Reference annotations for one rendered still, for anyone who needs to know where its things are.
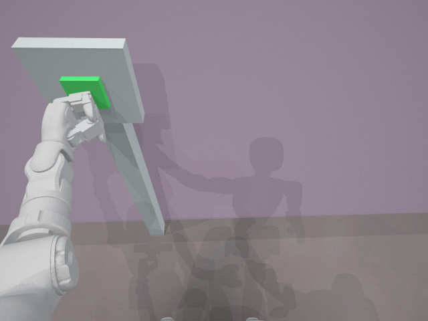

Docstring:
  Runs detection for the robot left hand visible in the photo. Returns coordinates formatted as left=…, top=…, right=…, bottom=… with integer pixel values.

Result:
left=41, top=91, right=106, bottom=154

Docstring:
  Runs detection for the panel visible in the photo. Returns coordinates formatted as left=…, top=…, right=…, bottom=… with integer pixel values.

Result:
left=11, top=37, right=165, bottom=236

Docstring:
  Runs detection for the button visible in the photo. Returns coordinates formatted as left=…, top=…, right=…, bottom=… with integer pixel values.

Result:
left=60, top=76, right=110, bottom=109

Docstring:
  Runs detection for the left robot forearm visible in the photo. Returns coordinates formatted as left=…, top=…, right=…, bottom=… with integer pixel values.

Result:
left=0, top=141, right=74, bottom=247

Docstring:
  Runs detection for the robot left upper arm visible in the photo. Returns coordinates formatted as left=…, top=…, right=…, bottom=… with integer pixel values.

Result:
left=0, top=235, right=79, bottom=321

